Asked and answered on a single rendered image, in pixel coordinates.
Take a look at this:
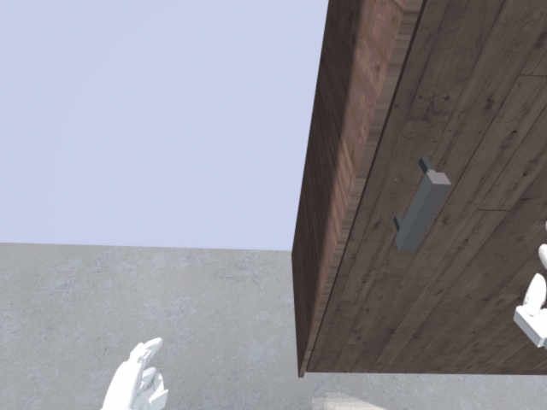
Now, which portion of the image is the right robot hand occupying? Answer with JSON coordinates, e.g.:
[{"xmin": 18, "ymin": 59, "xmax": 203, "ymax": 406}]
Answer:
[{"xmin": 514, "ymin": 221, "xmax": 547, "ymax": 349}]

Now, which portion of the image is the left robot hand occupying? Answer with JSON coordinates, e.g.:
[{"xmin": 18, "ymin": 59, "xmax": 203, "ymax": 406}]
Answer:
[{"xmin": 103, "ymin": 337, "xmax": 168, "ymax": 410}]

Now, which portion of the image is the handle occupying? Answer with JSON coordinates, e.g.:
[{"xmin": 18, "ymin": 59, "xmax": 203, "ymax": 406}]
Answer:
[{"xmin": 393, "ymin": 157, "xmax": 451, "ymax": 252}]

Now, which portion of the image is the wardrobe door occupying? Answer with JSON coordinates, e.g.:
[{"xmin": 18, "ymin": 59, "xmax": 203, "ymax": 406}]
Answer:
[{"xmin": 306, "ymin": 0, "xmax": 547, "ymax": 375}]

